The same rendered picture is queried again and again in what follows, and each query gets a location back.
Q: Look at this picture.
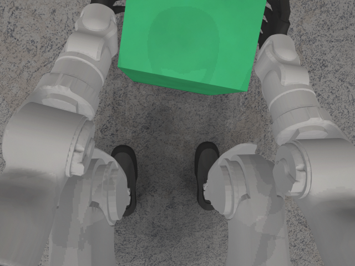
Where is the robot right upper arm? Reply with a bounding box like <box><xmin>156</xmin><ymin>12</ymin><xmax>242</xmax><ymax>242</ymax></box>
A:
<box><xmin>272</xmin><ymin>138</ymin><xmax>355</xmax><ymax>266</ymax></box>

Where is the left robot foot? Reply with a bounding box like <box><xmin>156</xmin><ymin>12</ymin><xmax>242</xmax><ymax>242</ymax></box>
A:
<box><xmin>111</xmin><ymin>145</ymin><xmax>138</xmax><ymax>217</ymax></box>

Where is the right robot hand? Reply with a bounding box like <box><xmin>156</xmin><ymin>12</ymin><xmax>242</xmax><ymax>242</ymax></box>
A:
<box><xmin>258</xmin><ymin>0</ymin><xmax>291</xmax><ymax>50</ymax></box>

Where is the robot left forearm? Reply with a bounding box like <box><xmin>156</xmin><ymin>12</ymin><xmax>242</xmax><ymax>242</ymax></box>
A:
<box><xmin>2</xmin><ymin>3</ymin><xmax>118</xmax><ymax>160</ymax></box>

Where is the robot right shin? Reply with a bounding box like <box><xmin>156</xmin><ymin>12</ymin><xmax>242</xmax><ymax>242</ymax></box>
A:
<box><xmin>203</xmin><ymin>143</ymin><xmax>285</xmax><ymax>211</ymax></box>

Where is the carton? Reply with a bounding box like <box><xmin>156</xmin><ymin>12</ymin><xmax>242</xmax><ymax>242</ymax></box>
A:
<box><xmin>118</xmin><ymin>0</ymin><xmax>267</xmax><ymax>95</ymax></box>

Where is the robot left upper arm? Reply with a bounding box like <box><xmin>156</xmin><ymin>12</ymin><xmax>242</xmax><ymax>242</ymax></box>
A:
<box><xmin>0</xmin><ymin>102</ymin><xmax>95</xmax><ymax>266</ymax></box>

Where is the left robot hand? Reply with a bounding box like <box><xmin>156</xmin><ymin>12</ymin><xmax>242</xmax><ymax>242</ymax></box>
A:
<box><xmin>90</xmin><ymin>0</ymin><xmax>125</xmax><ymax>14</ymax></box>

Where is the robot right forearm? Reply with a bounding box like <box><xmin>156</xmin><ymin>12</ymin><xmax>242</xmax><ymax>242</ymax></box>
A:
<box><xmin>254</xmin><ymin>34</ymin><xmax>353</xmax><ymax>146</ymax></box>

